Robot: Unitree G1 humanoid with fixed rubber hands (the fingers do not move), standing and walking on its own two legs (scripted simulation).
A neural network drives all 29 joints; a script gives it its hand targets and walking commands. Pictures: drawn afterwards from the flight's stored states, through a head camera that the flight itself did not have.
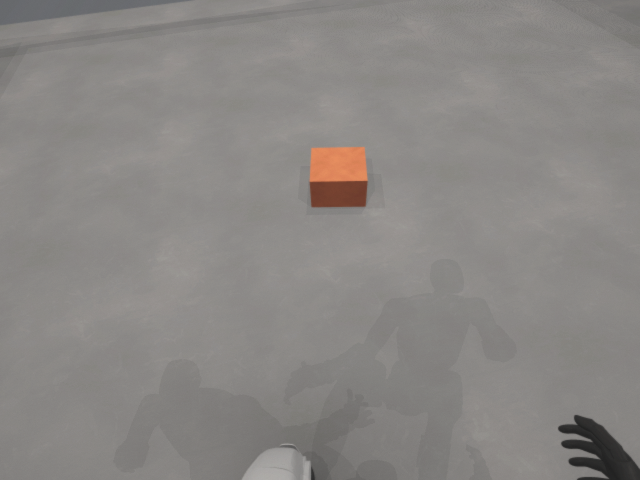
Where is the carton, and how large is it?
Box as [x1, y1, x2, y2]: [310, 147, 367, 206]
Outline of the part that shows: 311,148 311,206 365,206 367,180 364,147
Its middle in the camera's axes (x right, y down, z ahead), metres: +0.09 -0.27 +1.71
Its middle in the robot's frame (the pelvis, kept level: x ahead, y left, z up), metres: +1.37 +0.08 -0.67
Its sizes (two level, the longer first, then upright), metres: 0.238 0.226 0.150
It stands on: the floor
